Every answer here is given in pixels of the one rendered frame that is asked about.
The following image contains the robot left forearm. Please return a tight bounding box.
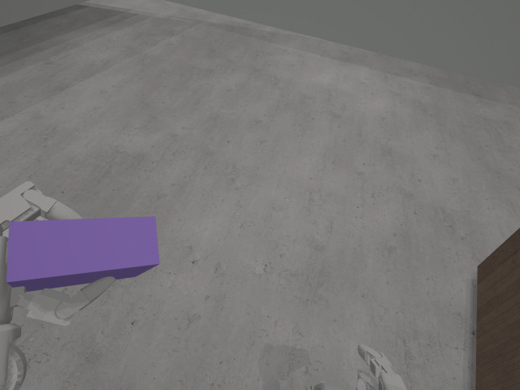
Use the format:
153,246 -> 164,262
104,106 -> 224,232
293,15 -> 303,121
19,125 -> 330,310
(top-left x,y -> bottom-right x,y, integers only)
0,323 -> 27,390

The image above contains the robot right hand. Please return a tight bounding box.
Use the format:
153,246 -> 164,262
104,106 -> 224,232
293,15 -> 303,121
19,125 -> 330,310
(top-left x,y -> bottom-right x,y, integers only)
356,344 -> 407,390

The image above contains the table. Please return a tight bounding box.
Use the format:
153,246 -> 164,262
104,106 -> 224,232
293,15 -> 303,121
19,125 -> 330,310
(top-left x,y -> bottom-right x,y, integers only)
475,228 -> 520,390

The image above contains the sponge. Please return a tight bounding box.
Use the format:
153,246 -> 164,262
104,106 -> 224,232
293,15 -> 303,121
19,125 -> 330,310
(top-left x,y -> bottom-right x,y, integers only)
6,216 -> 160,292

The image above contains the robot left hand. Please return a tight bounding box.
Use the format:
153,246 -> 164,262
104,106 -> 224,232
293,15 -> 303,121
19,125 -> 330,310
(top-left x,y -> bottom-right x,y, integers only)
0,181 -> 116,326

